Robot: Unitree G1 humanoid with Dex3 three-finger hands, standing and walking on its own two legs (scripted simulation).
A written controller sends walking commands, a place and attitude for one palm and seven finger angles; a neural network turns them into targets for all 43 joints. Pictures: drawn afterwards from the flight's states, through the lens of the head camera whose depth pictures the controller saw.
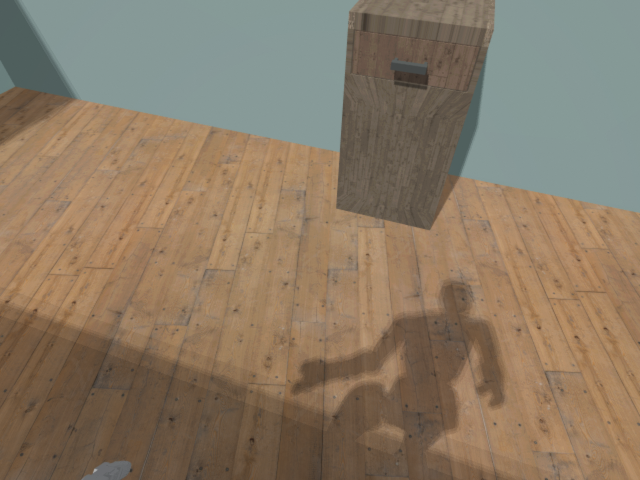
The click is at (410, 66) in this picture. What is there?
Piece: drawer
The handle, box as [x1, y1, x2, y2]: [390, 58, 427, 74]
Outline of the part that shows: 391,62 390,69 421,74 425,73 427,62 420,64 399,61 397,58 395,58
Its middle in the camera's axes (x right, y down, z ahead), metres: +0.29 -0.57 +1.27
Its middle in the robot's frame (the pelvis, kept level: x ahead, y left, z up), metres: +1.34 -0.24 -0.04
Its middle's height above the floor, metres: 0.73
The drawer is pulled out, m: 0.00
